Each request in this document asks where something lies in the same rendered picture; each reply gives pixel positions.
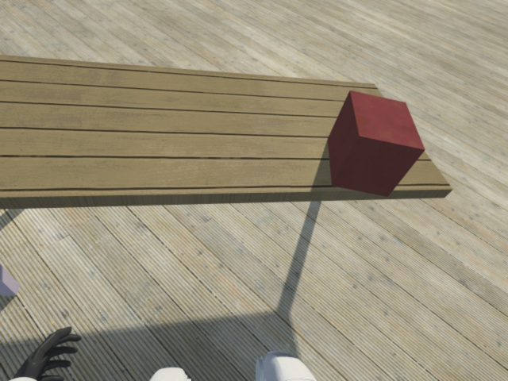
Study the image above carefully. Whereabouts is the carton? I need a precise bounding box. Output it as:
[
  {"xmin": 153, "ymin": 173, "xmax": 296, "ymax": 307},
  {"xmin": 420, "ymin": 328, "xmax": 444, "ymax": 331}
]
[{"xmin": 328, "ymin": 90, "xmax": 425, "ymax": 197}]

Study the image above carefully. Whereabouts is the robot right thigh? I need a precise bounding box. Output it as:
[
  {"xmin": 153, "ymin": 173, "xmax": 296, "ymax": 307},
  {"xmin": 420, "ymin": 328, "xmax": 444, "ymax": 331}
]
[{"xmin": 256, "ymin": 352, "xmax": 317, "ymax": 381}]

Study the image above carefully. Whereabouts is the table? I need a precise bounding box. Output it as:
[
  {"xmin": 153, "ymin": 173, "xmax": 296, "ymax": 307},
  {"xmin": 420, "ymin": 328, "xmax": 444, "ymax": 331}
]
[{"xmin": 0, "ymin": 55, "xmax": 453, "ymax": 296}]

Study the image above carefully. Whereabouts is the left robot hand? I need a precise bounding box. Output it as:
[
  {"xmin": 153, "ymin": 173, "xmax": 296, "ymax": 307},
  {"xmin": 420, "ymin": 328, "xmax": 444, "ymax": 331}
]
[{"xmin": 13, "ymin": 326, "xmax": 81, "ymax": 381}]

